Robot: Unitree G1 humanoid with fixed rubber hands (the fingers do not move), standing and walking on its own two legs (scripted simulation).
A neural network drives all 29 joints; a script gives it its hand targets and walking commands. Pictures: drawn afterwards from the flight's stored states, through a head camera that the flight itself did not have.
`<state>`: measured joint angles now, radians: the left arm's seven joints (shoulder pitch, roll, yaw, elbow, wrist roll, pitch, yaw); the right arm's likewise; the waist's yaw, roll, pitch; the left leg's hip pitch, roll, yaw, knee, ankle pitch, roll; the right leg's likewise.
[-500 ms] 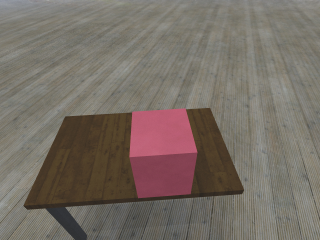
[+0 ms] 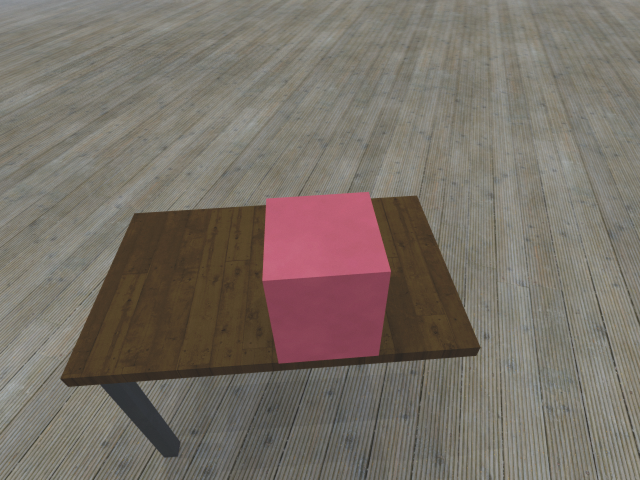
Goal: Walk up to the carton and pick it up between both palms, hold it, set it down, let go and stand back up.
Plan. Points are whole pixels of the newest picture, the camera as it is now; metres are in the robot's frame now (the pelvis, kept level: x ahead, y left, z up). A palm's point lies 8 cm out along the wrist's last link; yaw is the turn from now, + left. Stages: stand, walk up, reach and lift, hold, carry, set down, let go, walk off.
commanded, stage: stand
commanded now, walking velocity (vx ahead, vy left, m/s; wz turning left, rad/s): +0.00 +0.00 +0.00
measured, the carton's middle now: (323, 278) +0.52 +0.02 -0.10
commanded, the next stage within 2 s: none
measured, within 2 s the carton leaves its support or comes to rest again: neither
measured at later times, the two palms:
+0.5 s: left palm out of the picture +0.06 +0.29 -0.11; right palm out of the picture +0.04 -0.30 -0.11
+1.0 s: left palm out of the picture +0.10 +0.28 -0.11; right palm out of the picture +0.09 -0.30 -0.11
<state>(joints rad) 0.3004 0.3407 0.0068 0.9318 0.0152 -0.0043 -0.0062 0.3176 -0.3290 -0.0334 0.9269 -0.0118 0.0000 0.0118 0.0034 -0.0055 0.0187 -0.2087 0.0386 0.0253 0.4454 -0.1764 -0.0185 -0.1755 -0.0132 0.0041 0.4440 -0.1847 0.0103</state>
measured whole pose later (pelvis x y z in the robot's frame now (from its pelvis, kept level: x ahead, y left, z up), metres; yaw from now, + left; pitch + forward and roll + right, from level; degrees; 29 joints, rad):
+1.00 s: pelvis +0.04 +0.00 +0.01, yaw -1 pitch -4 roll +0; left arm 0.20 0.34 0.00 1.01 -0.01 -0.02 0.00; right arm 0.22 -0.33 -0.02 0.99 0.00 -0.02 -0.01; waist 0.00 0.00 0.05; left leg -0.14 0.05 0.04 0.38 -0.17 -0.03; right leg -0.12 0.00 0.02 0.39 -0.20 0.01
